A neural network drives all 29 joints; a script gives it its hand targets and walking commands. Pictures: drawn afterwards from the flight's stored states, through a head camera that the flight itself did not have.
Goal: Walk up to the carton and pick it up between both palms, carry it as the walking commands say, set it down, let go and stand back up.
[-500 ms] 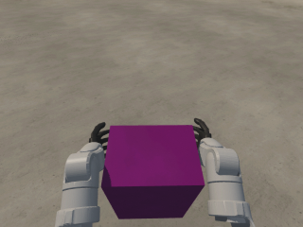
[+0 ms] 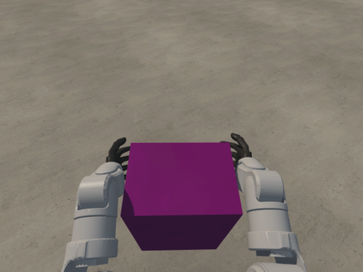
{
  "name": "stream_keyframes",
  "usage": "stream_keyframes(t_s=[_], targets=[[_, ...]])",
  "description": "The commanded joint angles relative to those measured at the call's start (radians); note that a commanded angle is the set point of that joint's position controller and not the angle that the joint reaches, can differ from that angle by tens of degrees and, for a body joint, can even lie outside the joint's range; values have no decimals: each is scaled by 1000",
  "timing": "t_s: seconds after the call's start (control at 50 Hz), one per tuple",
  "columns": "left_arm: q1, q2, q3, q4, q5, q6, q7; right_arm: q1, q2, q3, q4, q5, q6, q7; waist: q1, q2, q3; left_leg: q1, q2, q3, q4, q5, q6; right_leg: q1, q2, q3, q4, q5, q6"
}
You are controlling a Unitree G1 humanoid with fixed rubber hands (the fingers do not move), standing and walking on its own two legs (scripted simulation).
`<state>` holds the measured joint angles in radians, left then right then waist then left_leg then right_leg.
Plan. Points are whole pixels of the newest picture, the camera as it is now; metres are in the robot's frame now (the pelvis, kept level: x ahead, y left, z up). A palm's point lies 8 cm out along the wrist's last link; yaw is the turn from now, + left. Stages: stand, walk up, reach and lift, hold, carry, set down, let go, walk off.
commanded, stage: carry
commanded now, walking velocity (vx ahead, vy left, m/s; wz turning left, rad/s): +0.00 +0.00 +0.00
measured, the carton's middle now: (179, 203) +0.30 +0.01 +0.02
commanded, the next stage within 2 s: none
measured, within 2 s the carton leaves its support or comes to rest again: neither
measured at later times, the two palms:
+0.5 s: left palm (124, 174) +0.33 +0.12 +0.08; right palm (251, 169) +0.34 -0.15 +0.09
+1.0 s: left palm (120, 171) +0.34 +0.14 +0.08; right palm (245, 164) +0.35 -0.14 +0.09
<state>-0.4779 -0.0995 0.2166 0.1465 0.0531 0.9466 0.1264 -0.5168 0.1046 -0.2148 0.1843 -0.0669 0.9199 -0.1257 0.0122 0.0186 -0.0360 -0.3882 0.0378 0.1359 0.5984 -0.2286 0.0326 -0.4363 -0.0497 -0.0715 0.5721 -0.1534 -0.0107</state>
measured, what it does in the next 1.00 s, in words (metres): stands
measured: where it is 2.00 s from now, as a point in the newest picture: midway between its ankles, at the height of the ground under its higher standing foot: outside the picture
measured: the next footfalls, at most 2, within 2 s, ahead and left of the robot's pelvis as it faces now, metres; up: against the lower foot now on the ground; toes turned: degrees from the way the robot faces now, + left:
none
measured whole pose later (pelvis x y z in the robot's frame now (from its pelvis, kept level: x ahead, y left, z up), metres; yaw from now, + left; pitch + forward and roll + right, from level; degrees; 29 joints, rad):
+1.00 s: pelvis +0.02 +0.00 +0.00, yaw -1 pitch +1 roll +0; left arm -0.40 -0.11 0.20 0.12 0.06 0.92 0.11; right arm -0.46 0.11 -0.19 0.15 -0.07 0.91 -0.12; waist 0.00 0.00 -0.05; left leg -0.36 0.05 0.14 0.58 -0.25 0.03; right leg -0.40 -0.04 -0.07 0.54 -0.16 -0.01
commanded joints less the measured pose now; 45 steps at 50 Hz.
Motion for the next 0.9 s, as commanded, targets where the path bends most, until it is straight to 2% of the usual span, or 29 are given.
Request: stream_keyframes(t_s=[0.0,0.06,0.08,0.12,0.16,0.22,0.24,0.26,0.3,0.34,0.36,0.38,0.42,0.44,0.46,0.48,0.5,0.52,0.56,0.58,0.64,0.66,0.68,0.7,0.76,0.8,0.82,0.84,0.88], targets=[[-652,-825,-545,-96,-164,-53,-48,-591,782,591,-137,166,-39,31,-13,-37,-470,139,113,-131,-113,30,18,207,-87,101,-68,87,-56],[-738,-827,-569,-184,-204,-57,-36,-662,791,592,-199,201,-42,19,-12,13,-463,172,127,-131,-116,62,13,192,-84,105,-56,102,-51],[-588,-839,-569,-92,-156,-43,-49,-553,785,600,-159,166,-38,32,-6,45,-426,142,135,-147,-135,29,13,159,-81,100,-56,55,-52],[-715,-804,-571,-178,-187,-52,-41,-589,793,595,-148,180,-31,27,-13,-35,-417,95,117,-146,-152,-103,15,172,-84,118,-107,-54,-62],[-701,-801,-553,-183,-177,-47,-25,-603,800,596,-135,195,-18,22,-16,-26,-366,75,119,-141,-166,-194,17,147,-71,102,-117,-148,-60],[-573,-782,-525,-66,-120,-37,-41,-425,780,564,-7,113,-9,31,-16,-54,-402,131,83,-103,-109,-125,0,144,-122,179,-188,-117,-71],[-569,-789,-532,-111,-142,-49,-47,-487,793,603,-107,147,-26,33,-20,-113,-432,157,75,-104,-87,-50,-3,165,-119,161,-167,-15,-60],[-662,-794,-539,-143,-173,-56,-49,-581,782,595,-137,164,-36,29,-20,-61,-447,151,68,-86,-74,-28,-2,173,-121,150,-156,6,-61],[-483,-810,-542,-111,-124,-62,-70,-354,841,597,-42,138,-33,63,-19,-60,-423,133,66,-84,-85,-100,-6,166,-134,175,-194,-44,-71],[-594,-842,-559,-165,-157,-80,-69,-542,869,654,-166,202,-47,69,-18,-95,-461,167,71,-104,-84,-48,6,167,-135,170,-186,-36,-66],[-785,-788,-563,-242,-182,-94,-61,-658,833,619,-166,208,-63,55,-20,-44,-464,158,82,-111,-90,12,3,192,-131,154,-142,81,-71],[-717,-791,-564,-160,-157,-88,-66,-606,807,598,-115,172,-65,57,-17,15,-487,192,90,-83,-77,55,-1,198,-122,142,-107,173,-63],[-693,-732,-521,-114,-135,-110,-58,-576,750,565,-51,148,-82,51,-16,-38,-455,144,95,-116,-131,-88,12,174,-92,119,-131,-28,-52],[-731,-828,-598,-296,-220,-97,-44,-664,821,647,-289,246,-74,40,-12,-8,-442,107,114,-142,-172,-151,24,191,-76,107,-134,-113,-50],[-771,-814,-608,-329,-230,-89,-33,-648,841,648,-254,252,-63,37,-12,-2,-415,120,118,-162,-179,-156,19,154,-84,125,-141,-138,-53],[-703,-824,-596,-263,-216,-62,-22,-645,803,628,-273,244,-49,23,-6,43,-408,94,142,-170,-205,-138,23,173,-43,67,-81,-101,-45],[-502,-800,-550,-85,-132,-37,-31,-462,783,596,-102,169,-24,33,-7,39,-423,146,156,-168,-185,-52,18,141,-42,76,-73,-40,-55],[-589,-747,-531,-94,-128,-48,-35,-475,758,566,-42,138,-26,29,-14,10,-452,170,140,-127,-127,76,3,192,-82,102,-85,94,-67],[-591,-743,-536,-86,-122,-43,-39,-426,732,541,0,118,-21,36,-15,23,-468,154,116,-115,-128,47,9,224,-97,120,-88,99,-66],[-665,-757,-567,-200,-170,-44,-26,-544,760,583,-128,184,-23,27,-16,8,-459,185,113,-108,-129,0,10,182,-89,103,-98,48,-55],[-652,-805,-563,-109,-145,-37,-50,-512,780,542,-63,134,-25,43,-8,79,-427,157,140,-142,-184,-53,23,162,-68,88,-77,-9,-46],[-479,-820,-547,-82,-126,-40,-62,-385,815,580,-76,134,-21,57,-10,6,-439,181,156,-154,-162,46,29,163,-71,89,-71,51,-54],[-726,-823,-569,-205,-204,-64,-49,-624,812,595,-198,188,-44,32,-12,-14,-432,148,127,-121,-141,52,6,187,-84,108,-92,93,-54],[-568,-832,-553,-78,-155,-45,-69,-439,828,588,-55,131,-20,48,-11,-34,-414,139,107,-94,-130,41,7,190,-84,87,-97,91,-46],[-538,-811,-533,-54,-140,-60,-77,-518,813,628,-117,154,-41,56,-20,-142,-408,168,93,-100,-104,-6,1,176,-114,144,-144,88,-56],[-627,-830,-572,-102,-158,-69,-86,-530,807,591,-140,139,-50,62,-12,-32,-411,152,111,-135,-133,31,9,196,-100,111,-105,74,-57],[-557,-834,-563,-83,-152,-64,-87,-506,799,603,-151,143,-48,62,-12,-31,-385,115,127,-136,-152,-6,14,189,-73,82,-100,47,-47],[-725,-845,-573,-198,-212,-78,-66,-666,839,637,-232,212,-50,43,-14,-69,-407,139,122,-122,-145,-34,18,174,-72,92,-113,29,-46],[-598,-826,-581,-175,-182,-61,-60,-541,811,610,-205,183,-41,44,-11,-11,-436,185,110,-113,-128,13,14,161,-92,118,-105,53,-54]])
